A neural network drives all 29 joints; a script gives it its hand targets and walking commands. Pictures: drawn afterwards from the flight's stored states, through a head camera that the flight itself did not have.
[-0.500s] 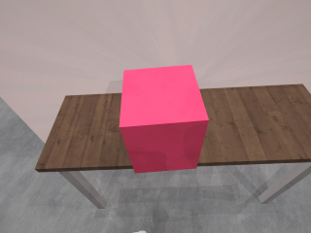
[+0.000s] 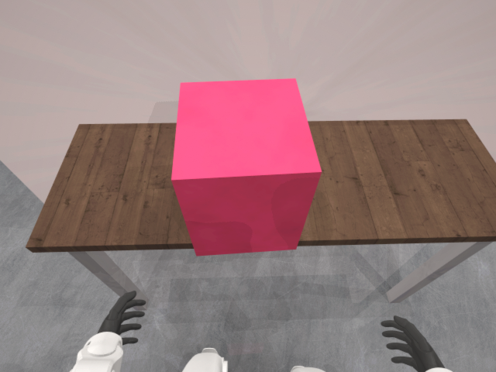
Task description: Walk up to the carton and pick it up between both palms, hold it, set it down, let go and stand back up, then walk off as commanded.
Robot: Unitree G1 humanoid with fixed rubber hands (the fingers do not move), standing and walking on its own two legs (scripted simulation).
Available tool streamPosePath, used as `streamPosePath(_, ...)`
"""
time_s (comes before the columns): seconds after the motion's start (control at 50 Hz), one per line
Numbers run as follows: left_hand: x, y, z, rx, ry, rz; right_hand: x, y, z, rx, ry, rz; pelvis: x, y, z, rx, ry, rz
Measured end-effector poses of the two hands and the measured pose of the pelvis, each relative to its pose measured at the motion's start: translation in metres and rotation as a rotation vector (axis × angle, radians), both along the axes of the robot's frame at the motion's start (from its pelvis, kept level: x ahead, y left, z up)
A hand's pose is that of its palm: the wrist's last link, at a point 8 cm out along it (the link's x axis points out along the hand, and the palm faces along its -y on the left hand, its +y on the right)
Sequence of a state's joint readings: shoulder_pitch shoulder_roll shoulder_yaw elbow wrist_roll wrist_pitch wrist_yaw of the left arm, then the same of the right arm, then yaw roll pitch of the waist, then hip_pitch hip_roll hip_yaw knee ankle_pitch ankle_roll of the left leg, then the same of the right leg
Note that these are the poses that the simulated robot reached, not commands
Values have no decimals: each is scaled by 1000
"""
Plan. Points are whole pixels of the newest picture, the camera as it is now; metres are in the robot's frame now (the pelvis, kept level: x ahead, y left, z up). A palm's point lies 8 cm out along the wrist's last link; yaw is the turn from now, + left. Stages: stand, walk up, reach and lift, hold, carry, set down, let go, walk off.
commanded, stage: reach and lift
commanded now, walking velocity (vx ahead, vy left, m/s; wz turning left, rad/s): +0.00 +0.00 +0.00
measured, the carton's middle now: (242, 172) +0.46 +0.03 +0.02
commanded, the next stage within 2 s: none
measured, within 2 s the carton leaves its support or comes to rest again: neither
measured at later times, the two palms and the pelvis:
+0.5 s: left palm out of the picture +0.14 +0.29 -0.05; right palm out of the picture +0.13 -0.20 -0.05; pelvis -0.02 +0.03 +0.02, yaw +0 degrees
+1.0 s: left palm (106, 351) +0.18 +0.23 -0.03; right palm (397, 359) +0.16 -0.18 -0.02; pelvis -0.01 +0.05 +0.02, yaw +0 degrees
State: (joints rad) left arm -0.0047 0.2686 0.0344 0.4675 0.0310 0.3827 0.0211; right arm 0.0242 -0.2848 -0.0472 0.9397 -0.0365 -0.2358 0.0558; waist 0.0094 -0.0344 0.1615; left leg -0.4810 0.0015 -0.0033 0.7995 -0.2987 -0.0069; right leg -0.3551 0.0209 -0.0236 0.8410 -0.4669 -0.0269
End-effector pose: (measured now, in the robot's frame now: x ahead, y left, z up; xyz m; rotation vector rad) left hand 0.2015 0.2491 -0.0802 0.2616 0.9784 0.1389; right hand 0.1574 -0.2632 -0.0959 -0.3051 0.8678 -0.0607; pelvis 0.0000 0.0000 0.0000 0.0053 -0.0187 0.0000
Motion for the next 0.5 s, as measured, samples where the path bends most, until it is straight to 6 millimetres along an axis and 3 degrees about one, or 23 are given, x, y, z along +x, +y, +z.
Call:
streamPosePath(0.14, -37, 16, 3, 18, 34, 48, 12, -6, 25, -11, -85, -24, 2, 4, 7, -6, -68, 0)
streamPosePath(0.26, -66, 26, 4, 24, 29, 56, 3, 10, 34, 7, -115, -24, -4, 10, 12, -14, -96, 1)
streamPosePath(0.5, -57, 37, 27, -23, -164, 68, -23, 62, 46, 97, -183, -60, -18, 27, 19, -38, -106, 1)
